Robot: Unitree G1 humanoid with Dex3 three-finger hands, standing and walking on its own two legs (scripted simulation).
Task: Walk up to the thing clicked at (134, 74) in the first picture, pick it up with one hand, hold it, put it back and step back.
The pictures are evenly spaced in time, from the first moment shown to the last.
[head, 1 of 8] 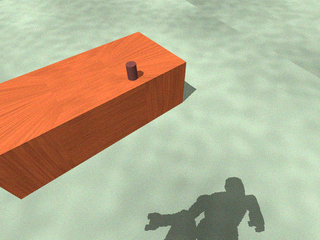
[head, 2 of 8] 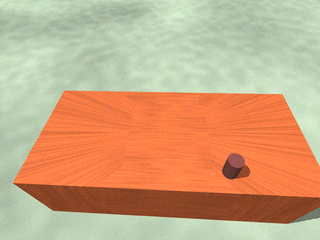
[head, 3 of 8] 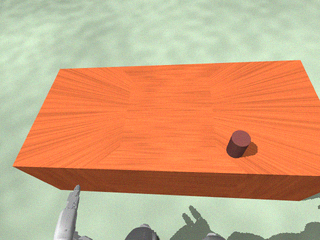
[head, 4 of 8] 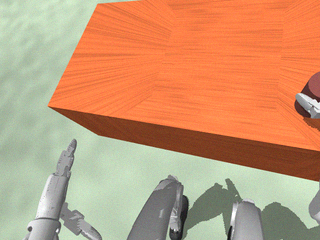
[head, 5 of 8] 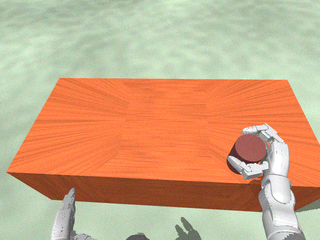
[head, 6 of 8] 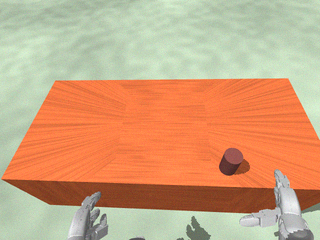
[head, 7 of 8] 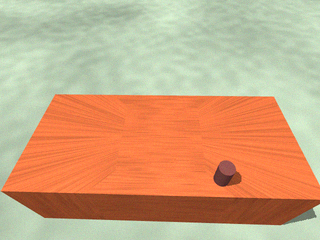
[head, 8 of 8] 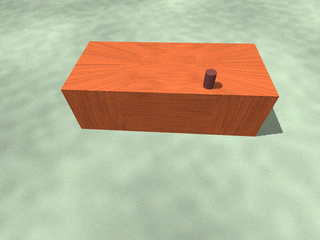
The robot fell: no
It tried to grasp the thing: yes
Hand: right
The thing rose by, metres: 0.28
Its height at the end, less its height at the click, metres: +0.00
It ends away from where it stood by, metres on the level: 0.02
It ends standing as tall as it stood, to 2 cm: yes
